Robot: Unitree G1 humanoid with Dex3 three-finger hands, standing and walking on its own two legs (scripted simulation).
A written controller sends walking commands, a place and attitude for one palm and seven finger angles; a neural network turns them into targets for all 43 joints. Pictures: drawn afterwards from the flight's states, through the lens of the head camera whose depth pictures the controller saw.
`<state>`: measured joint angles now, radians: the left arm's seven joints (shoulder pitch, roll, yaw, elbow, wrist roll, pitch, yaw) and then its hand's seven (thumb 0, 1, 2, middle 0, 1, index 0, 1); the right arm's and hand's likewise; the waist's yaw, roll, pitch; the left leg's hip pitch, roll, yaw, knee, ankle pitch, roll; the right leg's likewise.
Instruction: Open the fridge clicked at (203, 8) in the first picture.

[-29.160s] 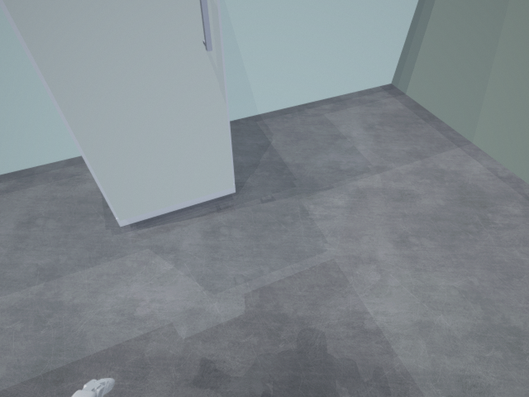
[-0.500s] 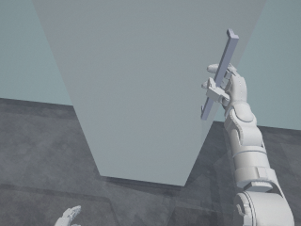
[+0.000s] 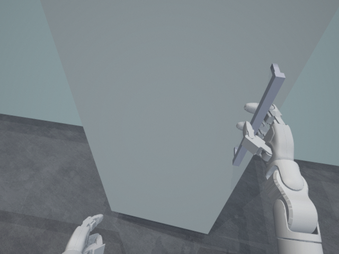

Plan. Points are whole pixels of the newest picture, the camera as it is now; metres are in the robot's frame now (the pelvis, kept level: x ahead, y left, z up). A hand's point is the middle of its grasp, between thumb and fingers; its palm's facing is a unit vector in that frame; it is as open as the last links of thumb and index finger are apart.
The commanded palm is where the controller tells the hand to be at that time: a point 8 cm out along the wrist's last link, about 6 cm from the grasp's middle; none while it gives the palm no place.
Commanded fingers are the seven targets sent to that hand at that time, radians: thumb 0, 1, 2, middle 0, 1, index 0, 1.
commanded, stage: walk backward, drawing the door open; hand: right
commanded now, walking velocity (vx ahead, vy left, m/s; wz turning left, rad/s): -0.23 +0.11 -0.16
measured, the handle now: (252, 122) +0.39 -0.16 +0.16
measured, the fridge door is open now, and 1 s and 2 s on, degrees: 3 30 69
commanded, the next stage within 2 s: none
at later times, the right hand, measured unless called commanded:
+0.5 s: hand (241, 166) +0.26 -0.11 +0.16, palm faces +0.18 +0.96 -0.23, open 6.2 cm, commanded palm +0.22 -0.16 +0.16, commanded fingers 0.00 -0.90 -0.90 0.45 1.40 0.45 1.40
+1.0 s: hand (202, 227) +0.15 -0.03 +0.15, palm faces +0.35 +0.92 -0.20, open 6.6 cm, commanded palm +0.10 -0.07 +0.16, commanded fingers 0.00 -0.90 -0.90 0.45 1.40 0.45 1.40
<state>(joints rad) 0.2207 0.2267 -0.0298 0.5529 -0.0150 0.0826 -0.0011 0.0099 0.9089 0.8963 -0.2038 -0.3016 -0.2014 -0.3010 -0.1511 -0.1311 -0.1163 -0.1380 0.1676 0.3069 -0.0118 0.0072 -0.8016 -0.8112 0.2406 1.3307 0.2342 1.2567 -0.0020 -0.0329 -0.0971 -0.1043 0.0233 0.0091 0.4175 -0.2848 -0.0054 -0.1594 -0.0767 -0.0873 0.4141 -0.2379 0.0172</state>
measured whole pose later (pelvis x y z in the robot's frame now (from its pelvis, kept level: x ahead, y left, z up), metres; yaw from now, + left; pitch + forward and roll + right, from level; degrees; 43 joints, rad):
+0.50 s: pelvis -0.01 +0.04 +0.00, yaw -5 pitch +2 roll -3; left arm 0.13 0.20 -0.05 0.54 0.03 0.07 0.08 0.01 0.91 0.90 -0.20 -0.30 -0.20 -0.30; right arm 0.13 -0.18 -0.03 -0.40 0.03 -0.05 -0.07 -0.04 -0.66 -0.78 0.45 1.39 0.29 1.39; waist -0.02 -0.05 0.08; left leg -0.24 0.01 0.12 0.46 -0.26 0.08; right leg -0.40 0.02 -0.04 0.83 -0.38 -0.02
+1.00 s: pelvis -0.07 +0.16 -0.02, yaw -22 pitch -1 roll +1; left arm 0.08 0.16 -0.01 0.62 0.02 -0.06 0.07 0.01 0.91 0.90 -0.21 -0.30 -0.20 -0.30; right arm 0.14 -0.21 0.09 -0.52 -0.02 -0.03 -0.09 -0.04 -0.66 -0.78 0.45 1.40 0.26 1.29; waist 0.03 -0.03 0.12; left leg -0.31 0.02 0.07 0.50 -0.17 0.00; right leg -0.49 -0.02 0.05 0.91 -0.44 0.02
